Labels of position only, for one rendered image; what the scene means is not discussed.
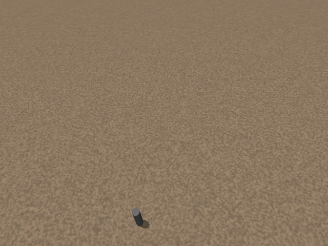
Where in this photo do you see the can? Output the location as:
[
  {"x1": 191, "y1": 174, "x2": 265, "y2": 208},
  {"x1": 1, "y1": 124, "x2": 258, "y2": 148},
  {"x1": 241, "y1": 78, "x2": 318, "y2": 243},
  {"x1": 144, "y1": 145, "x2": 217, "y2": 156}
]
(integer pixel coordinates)
[{"x1": 132, "y1": 208, "x2": 143, "y2": 226}]

